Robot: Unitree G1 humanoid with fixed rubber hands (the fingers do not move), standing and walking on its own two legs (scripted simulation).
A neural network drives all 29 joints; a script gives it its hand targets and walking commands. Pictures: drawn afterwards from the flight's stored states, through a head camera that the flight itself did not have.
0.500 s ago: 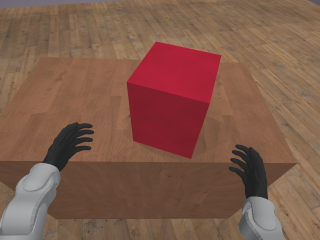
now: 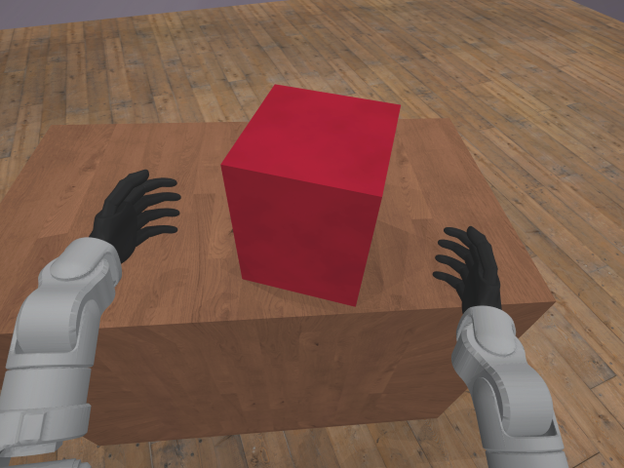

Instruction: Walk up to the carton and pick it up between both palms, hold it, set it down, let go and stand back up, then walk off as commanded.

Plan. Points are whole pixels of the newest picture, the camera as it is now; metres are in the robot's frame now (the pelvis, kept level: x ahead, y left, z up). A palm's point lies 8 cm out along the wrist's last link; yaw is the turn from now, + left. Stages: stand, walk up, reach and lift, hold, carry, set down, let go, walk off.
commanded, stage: reach and lift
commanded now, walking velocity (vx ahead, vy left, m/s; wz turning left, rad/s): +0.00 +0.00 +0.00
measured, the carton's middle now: (316, 198) +0.49 -0.01 +0.05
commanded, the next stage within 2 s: none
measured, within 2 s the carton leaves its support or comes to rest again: neither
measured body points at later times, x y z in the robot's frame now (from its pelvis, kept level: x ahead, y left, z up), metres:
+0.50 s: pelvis -0.01 -0.01 +0.00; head -0.01 +0.01 +0.45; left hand +0.41 +0.21 +0.18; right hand +0.34 -0.19 +0.14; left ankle -0.04 +0.09 -0.75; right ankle -0.01 -0.15 -0.75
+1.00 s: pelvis -0.01 -0.01 +0.00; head +0.00 +0.01 +0.45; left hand +0.48 +0.18 +0.21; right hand +0.39 -0.20 +0.17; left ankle -0.04 +0.09 -0.75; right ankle -0.01 -0.15 -0.75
